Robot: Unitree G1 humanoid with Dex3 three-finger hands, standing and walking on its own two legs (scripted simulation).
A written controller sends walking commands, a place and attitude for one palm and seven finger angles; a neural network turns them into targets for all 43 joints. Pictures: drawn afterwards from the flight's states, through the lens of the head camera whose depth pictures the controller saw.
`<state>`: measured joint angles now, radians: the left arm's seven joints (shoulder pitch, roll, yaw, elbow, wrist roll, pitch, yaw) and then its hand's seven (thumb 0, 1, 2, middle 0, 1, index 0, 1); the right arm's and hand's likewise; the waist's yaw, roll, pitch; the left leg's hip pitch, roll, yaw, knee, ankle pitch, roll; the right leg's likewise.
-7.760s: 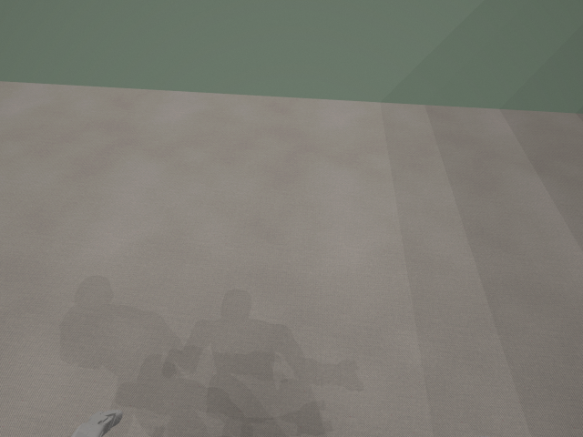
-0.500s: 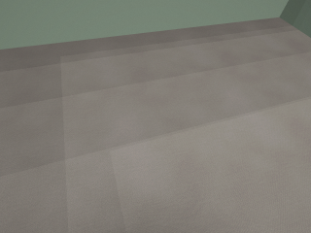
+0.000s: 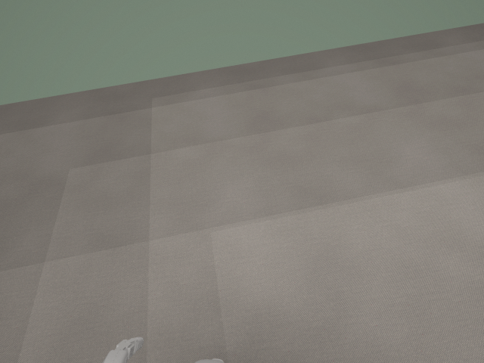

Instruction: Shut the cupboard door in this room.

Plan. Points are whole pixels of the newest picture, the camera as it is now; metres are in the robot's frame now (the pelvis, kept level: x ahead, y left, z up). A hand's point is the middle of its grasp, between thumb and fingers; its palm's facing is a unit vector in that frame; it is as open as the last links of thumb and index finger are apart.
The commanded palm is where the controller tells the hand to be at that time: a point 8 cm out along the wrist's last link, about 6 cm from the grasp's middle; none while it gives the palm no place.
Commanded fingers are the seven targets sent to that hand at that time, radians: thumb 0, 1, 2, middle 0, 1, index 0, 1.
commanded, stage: turn or walk to find it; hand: left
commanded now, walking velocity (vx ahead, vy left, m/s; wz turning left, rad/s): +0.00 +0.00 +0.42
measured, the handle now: out of the picture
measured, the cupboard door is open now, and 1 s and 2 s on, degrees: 87 87 87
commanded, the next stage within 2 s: none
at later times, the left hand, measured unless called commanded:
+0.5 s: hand out of the picture -0.08 +0.23 -0.18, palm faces +0.30 -0.92 -0.24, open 7.4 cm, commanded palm none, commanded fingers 0.00 0.90 0.90 -0.20 -0.30 -0.20 -0.30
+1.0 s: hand out of the picture -0.04 +0.22 -0.14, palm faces +0.40 -0.87 -0.29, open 7.4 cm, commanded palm none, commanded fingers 0.00 0.90 0.90 -0.20 -0.30 -0.20 -0.30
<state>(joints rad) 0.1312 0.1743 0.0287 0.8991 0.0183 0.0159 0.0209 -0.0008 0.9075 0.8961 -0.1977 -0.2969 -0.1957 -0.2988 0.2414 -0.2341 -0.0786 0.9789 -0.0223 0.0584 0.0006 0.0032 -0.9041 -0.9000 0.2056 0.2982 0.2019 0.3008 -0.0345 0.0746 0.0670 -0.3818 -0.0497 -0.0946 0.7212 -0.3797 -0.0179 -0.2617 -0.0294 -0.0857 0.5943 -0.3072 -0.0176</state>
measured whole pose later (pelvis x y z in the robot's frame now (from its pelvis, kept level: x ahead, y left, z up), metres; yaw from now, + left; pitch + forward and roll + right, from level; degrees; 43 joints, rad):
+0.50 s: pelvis -0.04 +0.02 -0.01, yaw +14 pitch -1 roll +0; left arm 0.27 0.23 0.06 0.99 0.02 0.04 0.02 0.00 0.91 0.90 -0.20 -0.30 -0.20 -0.30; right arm 0.16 -0.22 -0.06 0.98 -0.02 0.04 0.01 0.00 -0.91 -0.90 0.20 0.30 0.20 0.30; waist 0.03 -0.03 0.08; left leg -0.24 0.03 0.07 0.59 -0.31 -0.02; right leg -0.31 -0.17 -0.27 0.68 -0.35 0.03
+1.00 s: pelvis -0.07 -0.01 +0.00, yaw +24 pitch -1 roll +1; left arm 0.12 0.19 0.04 0.91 0.01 0.02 0.02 0.00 0.91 0.90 -0.20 -0.30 -0.20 -0.30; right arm 0.24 -0.22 -0.07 0.98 -0.02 0.05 0.00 0.00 -0.90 -0.90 0.21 0.30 0.20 0.30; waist -0.03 0.06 0.07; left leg -0.34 -0.04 -0.09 0.59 -0.26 -0.01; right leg -0.26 -0.03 -0.06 0.58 -0.30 0.02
